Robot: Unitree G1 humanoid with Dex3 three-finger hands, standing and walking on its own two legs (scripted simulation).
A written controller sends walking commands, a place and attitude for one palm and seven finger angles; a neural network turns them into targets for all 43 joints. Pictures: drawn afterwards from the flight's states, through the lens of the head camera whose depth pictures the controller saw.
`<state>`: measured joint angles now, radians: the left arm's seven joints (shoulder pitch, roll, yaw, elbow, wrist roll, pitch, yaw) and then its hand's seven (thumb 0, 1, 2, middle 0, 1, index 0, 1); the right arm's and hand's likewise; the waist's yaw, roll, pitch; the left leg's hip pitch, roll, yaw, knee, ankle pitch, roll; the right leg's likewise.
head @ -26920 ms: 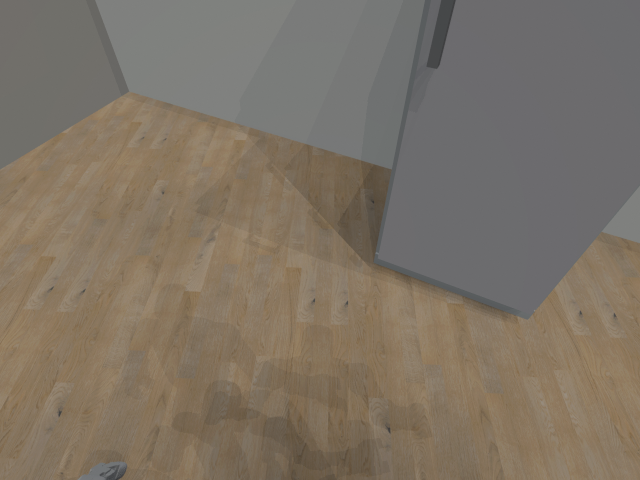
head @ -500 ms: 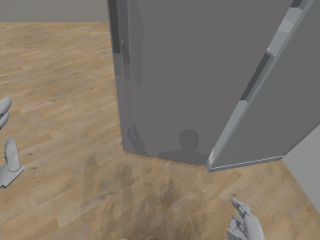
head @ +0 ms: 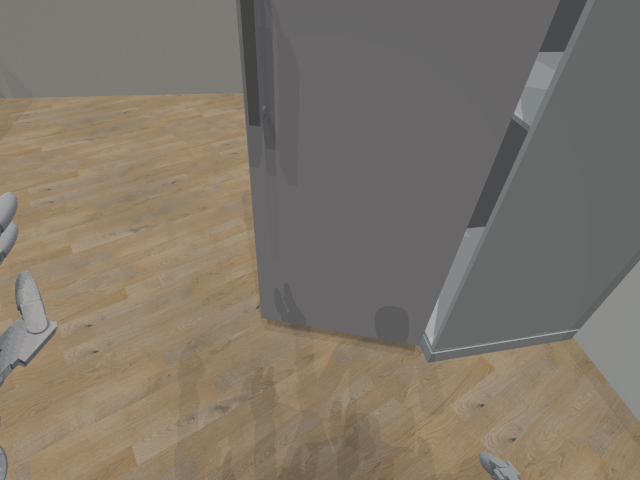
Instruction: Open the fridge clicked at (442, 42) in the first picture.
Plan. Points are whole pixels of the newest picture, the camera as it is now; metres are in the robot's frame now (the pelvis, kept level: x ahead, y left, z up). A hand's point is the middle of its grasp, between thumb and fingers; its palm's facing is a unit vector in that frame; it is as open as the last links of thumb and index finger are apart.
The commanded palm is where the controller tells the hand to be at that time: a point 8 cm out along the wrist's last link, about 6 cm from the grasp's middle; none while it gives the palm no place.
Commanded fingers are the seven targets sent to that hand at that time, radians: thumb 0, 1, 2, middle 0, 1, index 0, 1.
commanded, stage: stop stepping back and stand still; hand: left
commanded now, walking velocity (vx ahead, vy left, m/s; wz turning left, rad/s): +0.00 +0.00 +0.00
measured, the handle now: (255, 48) +0.79 +0.18 +0.25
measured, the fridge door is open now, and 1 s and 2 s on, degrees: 69 69 69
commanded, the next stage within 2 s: let the arm hang, fingers relaxed in 0.08 s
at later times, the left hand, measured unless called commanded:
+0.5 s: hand out of the picture +0.03 +0.18 -0.17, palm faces +0.03 -0.98 -0.18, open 7.1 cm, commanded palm none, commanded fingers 0.00 0.90 0.90 -0.20 -0.30 -0.20 -0.30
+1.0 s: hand out of the picture +0.07 +0.23 -0.15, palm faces +0.01 -0.97 -0.26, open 7.4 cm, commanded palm none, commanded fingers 0.00 0.90 0.90 -0.20 -0.30 -0.20 -0.30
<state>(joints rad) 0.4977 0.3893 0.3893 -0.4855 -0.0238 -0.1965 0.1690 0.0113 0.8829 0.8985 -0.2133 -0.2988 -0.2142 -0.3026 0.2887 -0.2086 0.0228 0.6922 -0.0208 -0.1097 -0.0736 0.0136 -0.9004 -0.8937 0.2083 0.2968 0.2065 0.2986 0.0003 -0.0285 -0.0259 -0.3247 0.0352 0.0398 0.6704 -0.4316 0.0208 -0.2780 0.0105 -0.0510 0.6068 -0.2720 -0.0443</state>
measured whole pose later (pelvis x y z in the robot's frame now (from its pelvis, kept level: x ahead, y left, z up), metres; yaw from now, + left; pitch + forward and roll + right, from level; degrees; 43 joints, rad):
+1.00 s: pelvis +0.03 +0.02 +0.02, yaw +2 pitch +0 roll +0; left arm 0.15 0.23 0.01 1.11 0.02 0.00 0.02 0.00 0.91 0.90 -0.20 -0.30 -0.20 -0.30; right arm 0.18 -0.19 -0.01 1.10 -0.02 0.01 -0.01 0.00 -0.91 -0.89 0.21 0.30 0.20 0.30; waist -0.01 0.01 0.04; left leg -0.23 0.02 0.08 0.42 -0.19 0.02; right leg -0.21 -0.02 -0.04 0.40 -0.19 0.00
